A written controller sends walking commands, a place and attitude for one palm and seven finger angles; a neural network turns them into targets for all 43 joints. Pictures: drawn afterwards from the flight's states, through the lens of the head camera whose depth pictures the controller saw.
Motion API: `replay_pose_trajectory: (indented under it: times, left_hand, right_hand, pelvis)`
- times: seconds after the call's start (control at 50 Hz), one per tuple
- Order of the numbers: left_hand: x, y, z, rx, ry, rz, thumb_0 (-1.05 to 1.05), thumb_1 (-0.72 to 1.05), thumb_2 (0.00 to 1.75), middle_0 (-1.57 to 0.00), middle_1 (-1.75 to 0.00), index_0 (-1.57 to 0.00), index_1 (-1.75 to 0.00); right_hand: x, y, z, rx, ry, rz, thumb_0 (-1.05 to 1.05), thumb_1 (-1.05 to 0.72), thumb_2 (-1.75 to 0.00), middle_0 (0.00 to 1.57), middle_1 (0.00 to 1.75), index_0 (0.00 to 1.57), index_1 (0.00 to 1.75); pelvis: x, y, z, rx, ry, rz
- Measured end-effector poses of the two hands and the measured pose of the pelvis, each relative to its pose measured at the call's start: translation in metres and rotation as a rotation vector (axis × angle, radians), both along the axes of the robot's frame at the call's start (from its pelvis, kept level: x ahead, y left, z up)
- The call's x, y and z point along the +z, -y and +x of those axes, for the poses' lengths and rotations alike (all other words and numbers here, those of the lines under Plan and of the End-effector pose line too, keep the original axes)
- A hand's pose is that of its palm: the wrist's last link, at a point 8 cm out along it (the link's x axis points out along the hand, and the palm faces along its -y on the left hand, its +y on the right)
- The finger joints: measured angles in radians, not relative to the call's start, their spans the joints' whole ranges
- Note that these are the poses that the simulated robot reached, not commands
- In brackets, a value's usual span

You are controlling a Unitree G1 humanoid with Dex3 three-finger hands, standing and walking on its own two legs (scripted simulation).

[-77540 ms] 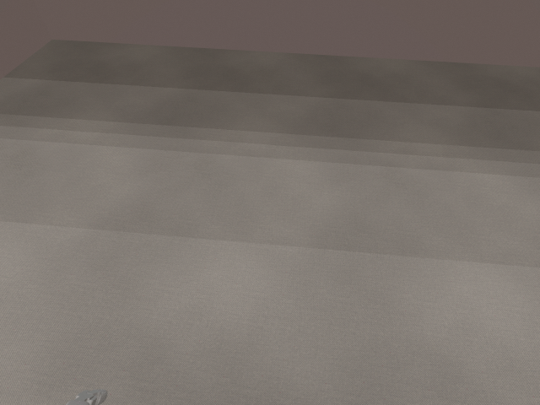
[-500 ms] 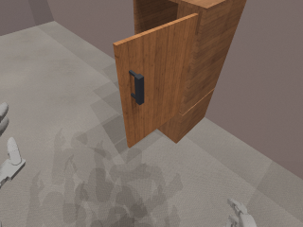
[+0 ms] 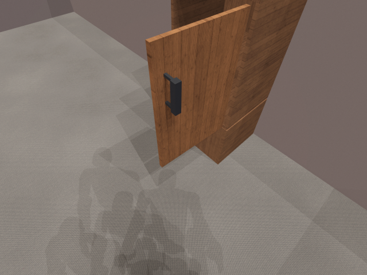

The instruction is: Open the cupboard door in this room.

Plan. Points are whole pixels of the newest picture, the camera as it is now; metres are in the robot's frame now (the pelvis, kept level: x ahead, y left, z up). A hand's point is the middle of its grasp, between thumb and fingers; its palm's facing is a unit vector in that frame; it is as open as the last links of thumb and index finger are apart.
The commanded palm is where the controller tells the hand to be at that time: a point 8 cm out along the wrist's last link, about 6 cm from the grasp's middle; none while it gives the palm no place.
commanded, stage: let the arm hang, fingers relaxed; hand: left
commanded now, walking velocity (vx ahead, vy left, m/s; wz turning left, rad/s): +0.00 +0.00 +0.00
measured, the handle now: (171, 94) +0.61 +0.08 +0.02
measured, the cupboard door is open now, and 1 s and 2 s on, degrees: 86 86 86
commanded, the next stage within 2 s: look to check the result in 0.62 s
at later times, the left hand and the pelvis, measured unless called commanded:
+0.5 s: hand out of the picture +0.00 +0.17 -0.18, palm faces +0.03 -0.98 -0.17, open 7.3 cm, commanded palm none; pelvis +0.00 +0.01 +0.00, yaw -1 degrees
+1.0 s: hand out of the picture +0.01 +0.17 -0.17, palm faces +0.03 -0.98 -0.20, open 7.4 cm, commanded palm none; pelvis +0.02 +0.00 +0.00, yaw -1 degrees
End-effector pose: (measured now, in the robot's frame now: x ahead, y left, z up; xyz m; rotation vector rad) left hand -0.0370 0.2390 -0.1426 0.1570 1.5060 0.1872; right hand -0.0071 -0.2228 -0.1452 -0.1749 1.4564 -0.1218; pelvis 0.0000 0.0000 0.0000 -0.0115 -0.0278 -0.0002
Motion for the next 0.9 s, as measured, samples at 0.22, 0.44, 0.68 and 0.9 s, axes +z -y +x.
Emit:
replay_pose_trajectory:
  times: [0.22,0.44,0.68,0.9]
  left_hand:
    - [0.004,0.006,-0.017,0.013,-0.044,0.0,0.0,0.91,0.9,-0.2,-0.3,-0.2,-0.3]
    - [-0.005,0.026,0.032,-0.014,0.09,-0.049,0.0,0.91,0.9,-0.2,-0.3,-0.2,-0.3]
    - [-0.001,0.017,0.037,-0.011,0.083,-0.025,0.01,0.91,0.9,-0.2,-0.3,-0.2,-0.3]
    - [0.001,0.016,0.038,-0.01,0.064,-0.016,0.0,0.9,0.9,-0.2,-0.3,-0.2,-0.3]
  right_hand:
    - [-0.009,-0.028,-0.034,-0.057,-0.055,0.062,0.01,-0.91,-0.9,0.2,0.3,0.2,0.3]
    - [-0.008,-0.031,-0.016,-0.063,0.009,0.058,0.01,-0.91,-0.9,0.2,0.3,0.2,0.3]
    - [-0.006,-0.019,0.002,-0.05,0.03,0.036,0.01,-0.91,-0.9,0.2,0.3,0.2,0.3]
    - [-0.005,-0.01,0.017,-0.035,0.035,0.024,0.01,-0.91,-0.9,0.2,0.3,0.2,0.3]
  pelvis:
    - [0.0,-0.006,-0.002,-0.012,-0.001,0.008]
    - [-0.001,-0.006,0.002,-0.013,-0.001,0.015]
    - [0.001,-0.004,0.009,-0.011,-0.001,0.015]
    - [0.002,-0.002,0.015,-0.011,0.001,0.015]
